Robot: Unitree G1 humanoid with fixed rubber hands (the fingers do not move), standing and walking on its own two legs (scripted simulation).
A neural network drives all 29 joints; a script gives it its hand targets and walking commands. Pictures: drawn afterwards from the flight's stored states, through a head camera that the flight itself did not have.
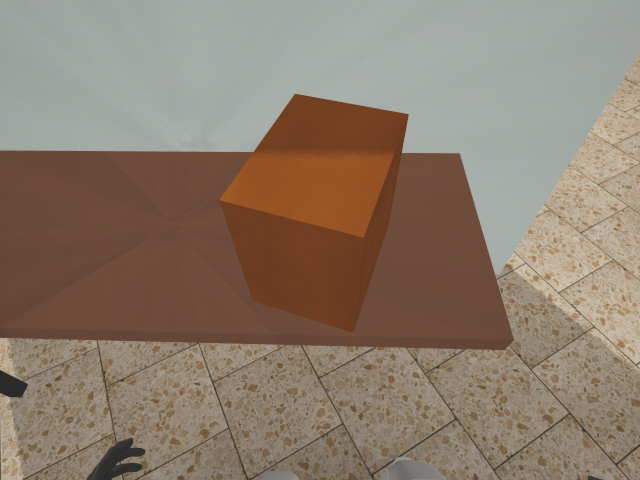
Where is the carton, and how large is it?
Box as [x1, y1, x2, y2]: [219, 94, 408, 332]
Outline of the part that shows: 294,94 219,200 252,300 353,332 388,224 408,114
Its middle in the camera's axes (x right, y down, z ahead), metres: +0.00 -0.04 +0.67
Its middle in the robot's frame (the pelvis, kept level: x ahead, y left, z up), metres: +0.53 +0.04 -0.03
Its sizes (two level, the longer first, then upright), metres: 0.271 0.200 0.274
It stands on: a table, 0.58 m high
